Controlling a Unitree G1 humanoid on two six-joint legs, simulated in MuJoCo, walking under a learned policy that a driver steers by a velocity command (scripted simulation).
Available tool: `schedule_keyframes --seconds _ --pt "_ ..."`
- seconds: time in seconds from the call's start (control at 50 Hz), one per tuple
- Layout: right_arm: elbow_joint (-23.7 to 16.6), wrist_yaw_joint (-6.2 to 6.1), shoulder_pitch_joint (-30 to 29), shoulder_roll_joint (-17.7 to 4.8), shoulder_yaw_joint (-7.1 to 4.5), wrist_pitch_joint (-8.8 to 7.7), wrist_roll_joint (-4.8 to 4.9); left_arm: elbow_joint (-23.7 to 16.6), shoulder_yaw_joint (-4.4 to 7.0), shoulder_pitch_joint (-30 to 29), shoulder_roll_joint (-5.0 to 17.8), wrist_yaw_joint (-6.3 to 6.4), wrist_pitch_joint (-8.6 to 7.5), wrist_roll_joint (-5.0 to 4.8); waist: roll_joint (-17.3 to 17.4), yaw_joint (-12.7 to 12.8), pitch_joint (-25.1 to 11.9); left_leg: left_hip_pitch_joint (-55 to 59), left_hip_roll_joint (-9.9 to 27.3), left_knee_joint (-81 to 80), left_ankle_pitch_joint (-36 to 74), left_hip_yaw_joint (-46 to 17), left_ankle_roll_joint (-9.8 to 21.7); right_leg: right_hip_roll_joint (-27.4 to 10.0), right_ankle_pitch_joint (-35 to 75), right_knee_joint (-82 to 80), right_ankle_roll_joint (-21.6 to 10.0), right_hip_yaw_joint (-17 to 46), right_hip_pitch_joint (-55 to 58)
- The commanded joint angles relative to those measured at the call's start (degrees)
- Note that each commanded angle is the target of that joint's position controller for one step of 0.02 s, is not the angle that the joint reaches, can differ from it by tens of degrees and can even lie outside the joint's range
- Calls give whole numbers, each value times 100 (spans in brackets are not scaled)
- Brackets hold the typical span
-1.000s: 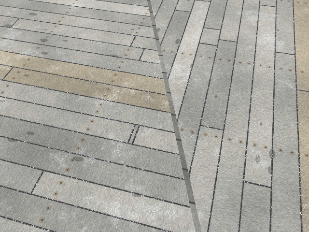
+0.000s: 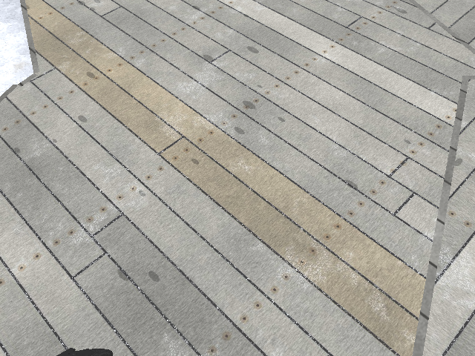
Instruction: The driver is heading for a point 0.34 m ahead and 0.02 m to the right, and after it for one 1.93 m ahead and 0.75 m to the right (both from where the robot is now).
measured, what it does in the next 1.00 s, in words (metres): walks ahead: left foot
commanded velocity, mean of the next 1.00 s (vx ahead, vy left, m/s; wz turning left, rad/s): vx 0.09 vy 0.00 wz -0.06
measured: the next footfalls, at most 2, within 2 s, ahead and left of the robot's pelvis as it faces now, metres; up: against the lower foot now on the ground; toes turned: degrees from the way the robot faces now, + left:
left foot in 0.24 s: +0.10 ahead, +0.13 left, +0.00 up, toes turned +1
left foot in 1.34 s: +0.30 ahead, +0.08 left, +0.00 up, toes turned -27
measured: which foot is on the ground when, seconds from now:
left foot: up 0.00-0.22, down 0.24-0.80, up 0.82-1.00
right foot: down 0.00-1.00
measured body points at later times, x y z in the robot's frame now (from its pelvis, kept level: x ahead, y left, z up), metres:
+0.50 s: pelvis +0.06 +0.02 +0.00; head +0.07 +0.03 +0.45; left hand +0.15 +0.28 -0.12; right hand +0.24 -0.21 -0.09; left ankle +0.06 +0.13 -0.73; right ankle +0.08 -0.11 -0.73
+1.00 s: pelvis +0.13 -0.03 +0.01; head +0.16 -0.06 +0.46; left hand +0.27 +0.24 -0.09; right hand +0.26 -0.33 -0.09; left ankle +0.15 +0.14 -0.65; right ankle +0.13 -0.10 -0.73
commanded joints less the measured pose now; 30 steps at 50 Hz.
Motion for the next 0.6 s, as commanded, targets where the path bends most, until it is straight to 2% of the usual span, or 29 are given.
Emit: schedule_keyframes --seconds 0.02,0.06,0.12,0.16,0.18,0.2,0.22,0.24,0.26,0.28,0.3,0.32,0.36,0.4,0.52,0.54,0.56,0.58,0.6 --pt "-391 -31 276 -209 -71 68 -13 -131 174 88 721 -1 40 27 -923 -55 -669 -350 396 -584 215 117 -96 -1305 2538 -1044 -1176 1143 1068" --pt "-370 -31 248 -50 -3 56 -77 -37 197 -24 790 -7 48 2 -981 -88 -859 168 408 -1459 486 267 -96 -1311 3121 -1051 -1277 865 963" --pt "-365 11 36 -93 20 63 -94 109 222 -20 897 -4 111 -98 -1044 9 -1129 759 453 -2480 1169 349 -32 -1407 2887 -1025 -1327 772 1077" --pt "-395 42 -117 -158 2 102 -85 190 211 30 929 -12 173 -146 -1007 55 -1063 1083 421 -3088 1433 418 64 -1411 1876 -1024 -1274 824 1022" --pt "-385 60 -120 -143 -5 113 -94 212 193 -22 916 -19 205 -174 -973 -8 -968 1362 370 -3577 1734 500 153 -1341 1227 -981 -1180 804 883" --pt "-362 77 -107 -121 -11 111 -121 248 156 -34 842 -26 225 -198 -935 -71 -854 1710 307 -4124 2066 567 272 -1223 539 -918 -1013 773 682" --pt "-420 72 -200 -182 -16 107 -183 347 83 145 658 -38 222 -185 -811 -60 -734 2029 426 -4576 2320 367 419 -1043 -174 -855 -683 734 448" --pt "-540 29 -244 -461 -49 98 -263 359 -2 285 446 -63 196 -64 -247 71 -788 2396 1133 -4744 2978 -442 663 -728 -884 -414 -269 484 116" --pt "-587 9 -637 -627 -53 109 -272 400 -45 722 240 -76 175 8 734 561 -717 1761 1558 -4828 2460 -820 1057 -208 -1300 -207 65 -93 348" --pt "-588 61 -777 -255 21 67 -262 443 -35 505 383 -39 204 54 764 361 -596 1066 1356 -5020 1335 -782 1084 -226 -893 -253 202 -27 955" --pt "-571 93 -841 -68 74 24 -293 456 11 331 543 -21 232 37 647 311 -352 857 1076 -5020 876 -565 864 -225 -610 -296 233 -32 1046" --pt "-540 109 -825 -106 69 -13 -303 531 35 318 603 8 256 23 586 272 -193 792 909 -4956 902 -410 693 -236 -516 -300 208 -47 1022" --pt "-484 112 -671 -157 64 -90 -249 609 47 398 645 25 272 15 432 250 -103 904 828 -4761 1445 -301 576 -290 -354 -363 155 20 973" --pt "-444 89 -532 -133 66 -117 -215 700 37 424 586 21 243 -17 210 210 -212 1114 788 -4558 1949 -220 576 -310 -212 -371 132 21 997" --pt "-443 70 -548 -43 66 -113 -192 950 38 422 537 46 256 -60 -48 203 -375 1323 705 -4352 2653 -116 608 -346 94 -295 161 15 1156" --pt "-379 68 -439 -19 65 -102 -189 1027 27 508 488 53 272 -60 -25 203 -507 1378 662 -4408 2182 -83 628 -277 -273 -252 157 -77 1221" --pt "-338 65 -363 -89 32 -77 -167 1088 36 534 492 60 289 -82 41 178 -437 1339 637 -4496 1425 -122 704 -144 -837 -91 138 -226 1103" --pt "-313 60 -257 -231 -29 -55 -148 1124 45 536 492 57 293 -128 205 102 -274 1354 714 -4687 380 -267 824 -2 -1410 178 85 -358 736" --pt "-283 53 -106 -356 -77 -56 -135 1077 40 407 462 50 274 -166 436 -10 -36 1351 986 -5038 -582 -683 992 79 -1695 533 27 -414 278"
